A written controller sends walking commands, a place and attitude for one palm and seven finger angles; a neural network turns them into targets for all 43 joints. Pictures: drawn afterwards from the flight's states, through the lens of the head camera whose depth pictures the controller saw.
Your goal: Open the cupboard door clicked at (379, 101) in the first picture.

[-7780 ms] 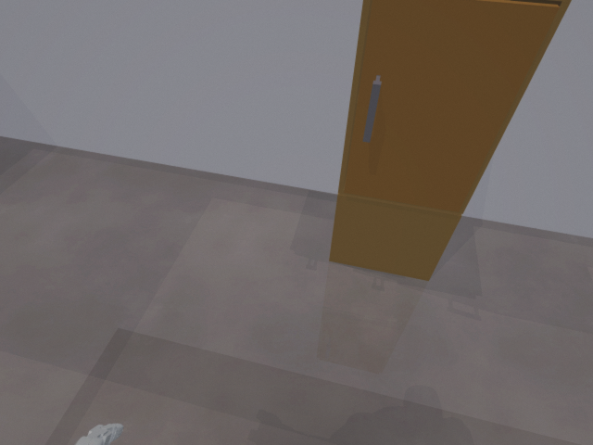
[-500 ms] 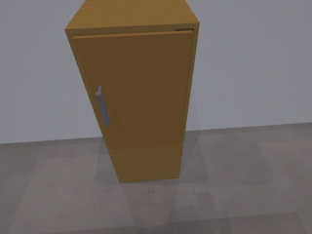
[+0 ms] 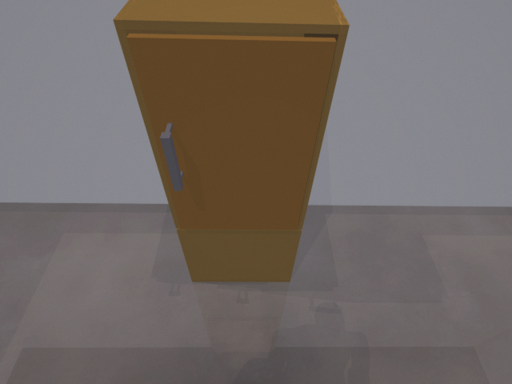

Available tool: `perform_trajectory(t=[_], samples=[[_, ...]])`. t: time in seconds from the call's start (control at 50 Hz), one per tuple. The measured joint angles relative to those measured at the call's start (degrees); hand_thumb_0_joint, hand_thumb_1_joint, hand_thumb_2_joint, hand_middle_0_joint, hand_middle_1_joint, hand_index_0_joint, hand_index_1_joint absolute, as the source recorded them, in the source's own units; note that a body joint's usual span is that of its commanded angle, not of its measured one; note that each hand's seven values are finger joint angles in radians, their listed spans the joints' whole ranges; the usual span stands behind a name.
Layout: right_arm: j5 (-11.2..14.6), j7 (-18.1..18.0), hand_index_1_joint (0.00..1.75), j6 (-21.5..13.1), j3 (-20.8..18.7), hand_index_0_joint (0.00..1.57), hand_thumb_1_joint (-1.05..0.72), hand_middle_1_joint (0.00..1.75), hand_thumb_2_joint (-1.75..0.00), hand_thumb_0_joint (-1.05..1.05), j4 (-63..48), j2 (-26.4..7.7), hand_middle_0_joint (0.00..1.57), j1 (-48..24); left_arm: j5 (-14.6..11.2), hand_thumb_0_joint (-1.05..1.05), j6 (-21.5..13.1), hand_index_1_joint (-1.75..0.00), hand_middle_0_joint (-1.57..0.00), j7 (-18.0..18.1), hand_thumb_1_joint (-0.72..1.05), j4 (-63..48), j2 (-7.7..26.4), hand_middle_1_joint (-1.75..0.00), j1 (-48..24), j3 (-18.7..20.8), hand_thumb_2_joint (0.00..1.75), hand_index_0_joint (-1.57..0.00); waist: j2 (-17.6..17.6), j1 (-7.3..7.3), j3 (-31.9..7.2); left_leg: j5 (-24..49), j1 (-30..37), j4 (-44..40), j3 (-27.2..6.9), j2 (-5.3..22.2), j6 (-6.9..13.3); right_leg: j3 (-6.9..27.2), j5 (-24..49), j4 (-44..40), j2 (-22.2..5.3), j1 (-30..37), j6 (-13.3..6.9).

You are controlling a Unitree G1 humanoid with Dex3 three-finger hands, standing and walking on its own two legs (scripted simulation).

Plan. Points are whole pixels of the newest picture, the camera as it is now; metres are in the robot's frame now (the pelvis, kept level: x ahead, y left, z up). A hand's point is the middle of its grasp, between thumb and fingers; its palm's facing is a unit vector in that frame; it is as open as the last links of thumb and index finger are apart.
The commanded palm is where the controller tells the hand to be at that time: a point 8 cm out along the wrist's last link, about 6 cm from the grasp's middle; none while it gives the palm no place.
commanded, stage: look again from close up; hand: left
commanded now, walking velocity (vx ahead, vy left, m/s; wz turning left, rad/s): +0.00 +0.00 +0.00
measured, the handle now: (174, 158) +0.58 +0.23 -0.02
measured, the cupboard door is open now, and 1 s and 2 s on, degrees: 0 0 0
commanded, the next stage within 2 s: shuffle to correct the standing spot in 0.46 s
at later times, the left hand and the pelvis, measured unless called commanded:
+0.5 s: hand out of the picture -0.01 +0.23 -0.18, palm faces +0.02 -0.98 -0.19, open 7.4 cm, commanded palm none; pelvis -0.02 +0.05 -0.01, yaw +0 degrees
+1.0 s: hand out of the picture -0.07 +0.17 -0.20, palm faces +0.10 -0.99 -0.11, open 7.4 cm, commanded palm none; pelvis +0.01 +0.03 -0.02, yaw +1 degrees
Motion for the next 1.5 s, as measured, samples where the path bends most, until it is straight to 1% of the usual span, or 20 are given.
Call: perform_trajectory(t=[0.06,0.1,0.14,0.24,0.42,0.58,0.72,0.82,0.88,0.94,1.0,1.08,1.1,1.14,1.2,1.22,1.26,1.36,1.44,1.5], samples=[[0.0,0.3,0.3,0.4,0.0,0.2,-0.93,0.3,-0.9,0.02,-2.0,-2.0,0.2,-0.9,0.8,0.0,-1.9,-0.3,-0.2,1.1,0.9,-1.1,-0.5,-0.3,0.3,-0.3,0.89,-0.2,1.3,0.45,0.4,-2.9,-3.0,6.1,0.0,0.2,1.4,0.3,0.3,0.4,0.5,-0.9,0.7],[0.1,0.3,0.3,-0.4,-0.3,0.2,-0.94,0.3,-0.9,0.02,-4.0,-3.1,0.2,-1.1,0.9,0.0,-2.4,-0.3,-0.2,1.4,0.9,-2.1,-0.3,-0.3,0.8,-0.4,0.89,-0.21,1.8,-0.11,0.4,-2.5,-3.1,6.4,0.2,-0.3,2.4,0.4,-0.4,2.3,0.5,-1.8,0.9],[0.2,0.3,0.3,-1.0,-0.4,0.2,-0.94,0.3,-0.9,0.02,-5.1,-3.1,0.2,-1.2,0.9,0.0,-1.9,-0.3,-0.2,1.4,0.9,-2.5,0.8,-0.3,0.6,-0.3,0.89,-0.21,0.9,-0.67,-0.1,-3.9,-2.9,6.9,0.4,-1.2,2.5,0.5,-1.7,4.3,-0.5,-2.3,1.3],[-0.2,0.3,0.3,-1.3,0.0,0.2,-0.94,0.3,-0.9,0.01,-6.5,-3.1,0.2,-1.1,1.1,0.0,-0.8,-0.3,-0.2,1.0,0.9,-4.2,3.4,-0.3,-0.7,0.2,0.89,-0.2,-0.4,-0.13,-1.9,-4.6,-3.1,8.2,1.0,-2.5,3.4,1.0,-2.6,6.2,-1.9,-2.7,2.4],[-0.4,1.0,0.3,-0.9,0.4,0.2,-0.95,0.3,-0.9,0.01,-7.8,-3.2,0.2,-0.3,1.2,0.0,0.0,-0.3,-0.2,0.3,0.91,-7.1,6.2,-0.3,-2.0,0.4,0.89,-0.2,-1.1,-0.19,-2.7,-2.5,-3.5,6.1,2.0,-4.2,5.0,1.8,-1.0,5.6,-3.6,-4.0,3.6],[-0.4,1.6,0.3,-0.7,0.8,0.2,-0.93,0.3,-0.9,0.01,-7.0,-2.9,0.2,1.2,1.2,0.0,0.3,-0.3,-0.2,-0.1,0.91,-7.2,6.3,-0.3,-1.1,0.2,0.89,-0.2,-1.2,-0.28,-2.1,-0.1,-3.7,3.3,2.2,-5.0,5.5,1.9,0.5,4.3,-4.4,-4.9,3.8],[-0.7,1.9,0.3,0.2,0.5,0.2,-0.91,0.3,-0.9,0.0,-6.0,-2.2,0.2,2.9,1.7,0.0,0.7,-0.3,-0.2,-0.7,0.91,-6.4,5.5,-0.3,1.5,0.5,0.89,-0.2,-0.9,-0.68,-2.8,-0.7,-4.6,3.9,1.2,-5.0,5.4,1.5,-3.1,6.4,-3.9,-5.9,2.0],[-0.8,1.8,0.3,0.5,0.0,0.2,-0.91,0.3,-0.9,0.0,-5.6,-2.0,0.2,3.7,1.5,0.0,0.0,-0.3,-0.2,-0.9,0.91,-6.4,4.8,-0.3,3.7,0.8,0.89,-0.2,-0.7,-0.06,-3.3,-4.7,-5.9,7.0,-0.1,-4.6,5.0,0.8,-2.1,6.6,-3.1,-5.8,1.8],[-0.8,1.9,0.3,0.2,-0.1,0.2,-0.91,0.3,-0.9,0.0,-5.6,-2.1,0.2,3.8,1.2,0.0,-0.5,-0.3,-0.2,-0.6,0.91,-5.8,4.1,-0.3,5.3,1.0,0.89,-0.2,-0.5,0.25,-3.4,-7.8,-7.0,10.6,-0.3,-3.6,5.6,-0.1,-3.1,7.4,-2.4,-5.3,1.8],[-0.8,2.1,0.3,-0.4,-0.1,0.2,-0.91,0.3,-0.9,0.0,-5.7,-2.0,0.2,3.8,1.2,0.0,-0.6,-0.3,-0.2,-0.5,0.9,-4.7,3.5,-0.3,6.8,1.0,0.89,-0.2,-1.1,0.22,-3.6,-6.0,-6.5,11.3,0.4,-2.9,5.2,-0.7,-5.1,8.7,-2.1,-4.6,1.8],[-0.9,1.8,0.3,-1.8,-0.1,0.2,-0.91,0.3,-0.9,0.0,-6.0,-1.3,0.2,3.2,1.4,0.0,0.1,-0.3,-0.2,-0.9,0.91,-3.6,3.2,-0.3,7.6,0.9,0.89,-0.2,-3.1,0.23,-4.0,-7.2,-5.4,11.5,1.9,-3.2,3.9,0.4,-8.7,13.6,-2.7,-6.2,0.8],[-1.2,0.9,0.3,-3.5,-0.3,0.2,-0.92,0.3,-0.9,0.0,-6.8,-0.8,0.2,2.9,1.8,0.01,0.8,-0.3,-0.2,-1.8,0.91,-3.9,2.8,-0.3,4.8,1.0,0.89,-0.2,-2.8,-0.85,-3.1,-6.6,-3.0,7.6,3.3,-2.5,3.7,0.3,-11.7,27.4,-2.6,-14.3,0.0],[-1.2,0.8,0.3,-3.6,-0.2,0.2,-0.92,0.3,-0.9,0.0,-6.8,-0.8,0.2,3.0,1.7,0.01,0.6,-0.3,-0.2,-2.0,0.91,-4.4,2.8,-0.3,3.6,1.2,0.89,-0.2,-2.4,-1.12,-2.6,-6.0,-2.3,6.3,3.1,-2.3,3.6,-0.1,-11.4,27.4,-2.8,-15.6,0.1],[-1.2,0.6,0.3,-3.4,0.0,0.2,-0.92,0.3,-0.9,0.0,-6.5,-1.0,0.2,3.3,1.5,0.01,-0.1,-0.3,-0.2,-2.0,0.91,-6.0,2.9,-0.3,1.0,1.4,0.89,-0.2,-1.3,-1.45,-1.4,-5.2,-1.2,4.6,2.6,-1.7,2.9,-0.8,-8.6,22.2,-3.2,-16.1,0.6],[-0.7,0.6,0.3,-2.7,0.3,0.2,-0.91,0.3,-0.9,0.0,-5.4,-0.9,0.2,4.1,1.7,0.02,-1.7,-0.3,-0.2,-1.0,0.93,-7.5,4.3,-0.3,-1.2,1.7,0.89,-0.2,-1.3,-1.02,-0.6,-7.2,-1.2,7.1,2.4,-1.6,1.4,-0.7,3.6,9.6,-4.1,-13.0,1.5],[-0.4,0.7,0.3,-2.1,0.3,0.2,-0.91,0.3,-0.9,0.0,-4.8,-1.0,0.2,4.0,1.4,0.03,-2.2,-0.3,-0.2,-0.7,0.93,-7.2,4.6,-0.3,-1.8,1.8,0.89,-0.2,-0.9,-0.82,-0.5,-8.7,-1.4,8.8,2.1,-1.3,1.4,-1.0,3.2,10.3,-3.7,-13.0,0.9],[-0.1,0.6,0.3,-1.0,0.1,0.2,-0.91,0.3,-0.9,0.0,-3.9,-1.4,0.2,4.0,1.1,0.03,-2.1,-0.3,-0.2,-0.4,0.94,-7.0,4.7,-0.3,-3.0,1.6,0.89,-0.2,0.5,-1.31,-1.0,-13.2,-2.0,11.5,1.1,-1.0,2.1,-2.4,0.7,10.9,-3.2,-12.0,0.0],[0.4,0.6,0.3,0.5,-0.2,0.2,-0.91,0.3,-0.9,0.0,-4.0,-1.3,0.2,1.9,1.2,0.02,-1.8,-0.3,-0.2,0.6,0.94,-8.3,5.2,-0.3,-6.0,1.6,0.89,-0.2,-0.2,-0.71,-0.6,-17.0,-4.8,17.4,3.0,-2.5,2.1,-3.8,1.0,8.3,-3.7,-9.9,-0.9],[0.2,0.5,0.3,1.2,-0.7,0.2,-0.92,0.3,-0.9,0.01,-5.5,-1.6,0.2,-0.9,1.3,0.01,-0.7,-0.3,-0.2,0.8,0.94,-9.7,5.4,-0.3,-7.5,1.9,0.89,-0.2,-1.3,0.12,0.6,-14.6,-5.5,15.8,4.6,-4.1,1.5,-3.8,2.4,7.2,-4.3,-9.7,-0.7],[0.2,0.9,0.3,1.2,-1.1,0.2,-0.93,0.3,-0.9,0.01,-6.9,-2.3,0.2,-2.1,1.2,0.01,0.4,-0.3,-0.2,0.7,0.93,-10.1,5.8,-0.3,-7.5,2.2,0.89,-0.21,-2.0,0.41,0.7,-9.1,-3.8,9.7,5.6,-4.6,1.7,-3.6,2.7,8.1,-4.5,-10.5,-0.1]])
